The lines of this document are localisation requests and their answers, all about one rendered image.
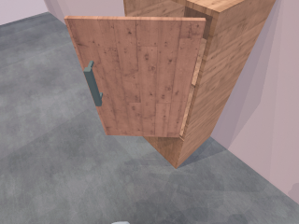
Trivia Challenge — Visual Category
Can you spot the cupboard door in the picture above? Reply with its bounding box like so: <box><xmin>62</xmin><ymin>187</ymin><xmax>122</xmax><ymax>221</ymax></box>
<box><xmin>64</xmin><ymin>15</ymin><xmax>206</xmax><ymax>138</ymax></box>

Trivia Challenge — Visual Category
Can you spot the handle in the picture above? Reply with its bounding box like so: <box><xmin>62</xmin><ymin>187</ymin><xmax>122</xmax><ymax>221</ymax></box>
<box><xmin>83</xmin><ymin>61</ymin><xmax>103</xmax><ymax>106</ymax></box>

